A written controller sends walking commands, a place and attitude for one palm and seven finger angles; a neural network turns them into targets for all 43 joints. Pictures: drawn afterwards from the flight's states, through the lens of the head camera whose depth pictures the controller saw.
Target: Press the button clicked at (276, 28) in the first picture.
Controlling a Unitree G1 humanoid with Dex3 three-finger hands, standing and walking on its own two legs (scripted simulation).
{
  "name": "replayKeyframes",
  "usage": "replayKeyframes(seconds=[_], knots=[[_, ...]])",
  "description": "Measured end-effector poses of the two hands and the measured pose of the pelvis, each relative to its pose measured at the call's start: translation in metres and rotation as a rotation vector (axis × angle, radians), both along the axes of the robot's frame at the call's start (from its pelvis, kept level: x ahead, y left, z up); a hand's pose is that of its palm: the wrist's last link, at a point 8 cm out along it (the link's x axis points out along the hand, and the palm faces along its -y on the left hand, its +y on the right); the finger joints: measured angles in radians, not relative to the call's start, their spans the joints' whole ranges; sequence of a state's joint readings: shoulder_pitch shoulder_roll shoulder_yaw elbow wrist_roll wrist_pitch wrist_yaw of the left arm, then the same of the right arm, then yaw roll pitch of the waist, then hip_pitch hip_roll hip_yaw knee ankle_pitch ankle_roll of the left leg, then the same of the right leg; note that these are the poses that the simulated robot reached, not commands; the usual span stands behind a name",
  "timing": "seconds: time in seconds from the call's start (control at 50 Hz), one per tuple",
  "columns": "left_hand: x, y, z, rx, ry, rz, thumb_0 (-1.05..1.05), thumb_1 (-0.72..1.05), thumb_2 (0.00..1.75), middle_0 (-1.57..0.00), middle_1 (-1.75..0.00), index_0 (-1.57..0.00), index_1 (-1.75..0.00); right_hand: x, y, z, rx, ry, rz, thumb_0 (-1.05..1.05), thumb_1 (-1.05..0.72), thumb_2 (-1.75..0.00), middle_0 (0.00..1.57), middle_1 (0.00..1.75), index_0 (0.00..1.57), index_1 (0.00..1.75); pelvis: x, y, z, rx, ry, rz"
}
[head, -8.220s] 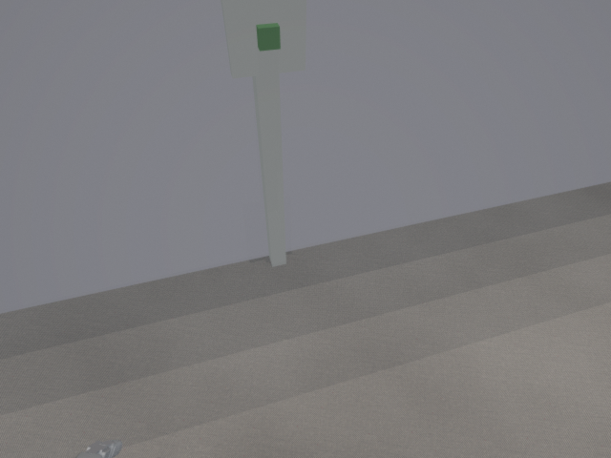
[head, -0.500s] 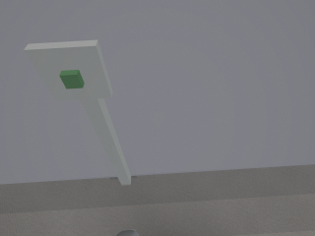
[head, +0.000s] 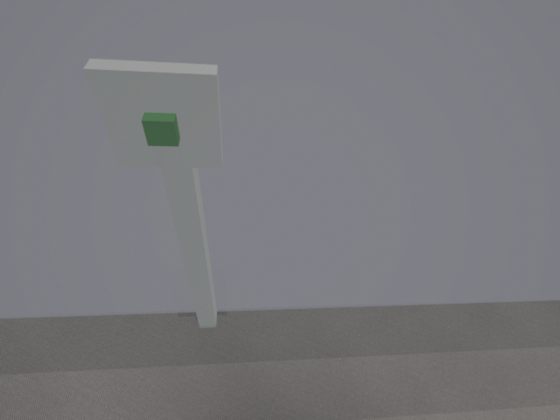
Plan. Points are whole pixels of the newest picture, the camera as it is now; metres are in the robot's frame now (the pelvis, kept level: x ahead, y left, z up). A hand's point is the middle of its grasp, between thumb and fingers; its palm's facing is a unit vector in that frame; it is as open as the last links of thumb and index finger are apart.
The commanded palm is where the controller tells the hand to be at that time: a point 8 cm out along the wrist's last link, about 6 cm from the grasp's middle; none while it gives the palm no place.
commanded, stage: come to a stop and stand still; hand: left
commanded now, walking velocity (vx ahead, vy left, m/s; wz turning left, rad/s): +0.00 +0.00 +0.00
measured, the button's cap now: (162, 128) +0.50 +0.23 +0.14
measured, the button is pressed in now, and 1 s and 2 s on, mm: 0 0 0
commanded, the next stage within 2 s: look again from close up in 0.52 s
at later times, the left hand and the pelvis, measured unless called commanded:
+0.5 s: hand out of the picture -0.03 +0.09 -0.19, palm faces +0.03 -0.99 -0.16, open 7.3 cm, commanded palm none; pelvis -0.03 -0.06 -0.01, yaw +0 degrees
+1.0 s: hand out of the picture -0.01 +0.16 -0.19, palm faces +0.03 -0.98 -0.22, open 7.4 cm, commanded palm none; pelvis -0.01 -0.02 -0.02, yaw +0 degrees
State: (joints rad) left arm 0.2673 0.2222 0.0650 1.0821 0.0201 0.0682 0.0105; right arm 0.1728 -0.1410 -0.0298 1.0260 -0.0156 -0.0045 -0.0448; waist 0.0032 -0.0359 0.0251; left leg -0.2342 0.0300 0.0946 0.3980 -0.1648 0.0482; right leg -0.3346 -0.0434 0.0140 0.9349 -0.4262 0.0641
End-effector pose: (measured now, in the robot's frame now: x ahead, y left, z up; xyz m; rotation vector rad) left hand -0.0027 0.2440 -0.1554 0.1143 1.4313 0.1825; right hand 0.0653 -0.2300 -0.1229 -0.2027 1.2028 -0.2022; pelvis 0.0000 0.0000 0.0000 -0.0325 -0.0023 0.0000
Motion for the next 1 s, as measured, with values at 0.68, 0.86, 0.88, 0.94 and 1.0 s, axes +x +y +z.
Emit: replayKeyframes(seconds=[0.68, 0.86, 0.88, 0.94, 1.0], knots=[[-0.052, -0.107, -0.008, -0.067, 0.014, -0.021, 0.0, 0.91, 0.9, -0.2, -0.3, -0.2, -0.3, -0.145, -0.018, -0.038, 0.143, 0.295, -0.092, 0.01, -0.9, -0.89, 0.2, 0.3, 0.2, 0.3, -0.028, -0.05, -0.013, 0.002, -0.019, 0.001], [-0.029, -0.063, -0.01, -0.015, -0.058, -0.02, 0.0, 0.91, 0.9, -0.2, -0.3, -0.2, -0.3, -0.09, -0.012, -0.041, 0.095, 0.145, -0.027, 0.03, -0.94, -0.89, 0.2, 0.3, 0.2, 0.3, -0.019, -0.025, -0.019, 0.009, -0.018, 0.012], [-0.026, -0.057, -0.009, -0.005, -0.068, -0.021, 0.0, 0.91, 0.9, -0.2, -0.3, -0.2, -0.3, -0.086, -0.013, -0.04, 0.09, 0.137, -0.023, 0.03, -0.94, -0.89, 0.2, 0.3, 0.2, 0.3, -0.018, -0.024, -0.019, 0.012, -0.018, 0.011], [-0.018, -0.043, -0.005, 0.019, -0.086, -0.032, 0.0, 0.91, 0.9, -0.2, -0.3, -0.2, -0.3, -0.074, -0.015, -0.036, 0.077, 0.108, -0.015, 0.03, -0.94, -0.89, 0.2, 0.3, 0.2, 0.3, -0.016, -0.02, -0.017, 0.019, -0.018, 0.006], [-0.011, -0.032, -0.002, 0.037, -0.092, -0.046, 0.0, 0.91, 0.9, -0.2, -0.3, -0.2, -0.3, -0.064, -0.017, -0.033, 0.068, 0.082, -0.009, 0.03, -0.93, -0.89, 0.2, 0.3, 0.2, 0.3, -0.014, -0.019, -0.016, 0.024, -0.017, 0.002]])
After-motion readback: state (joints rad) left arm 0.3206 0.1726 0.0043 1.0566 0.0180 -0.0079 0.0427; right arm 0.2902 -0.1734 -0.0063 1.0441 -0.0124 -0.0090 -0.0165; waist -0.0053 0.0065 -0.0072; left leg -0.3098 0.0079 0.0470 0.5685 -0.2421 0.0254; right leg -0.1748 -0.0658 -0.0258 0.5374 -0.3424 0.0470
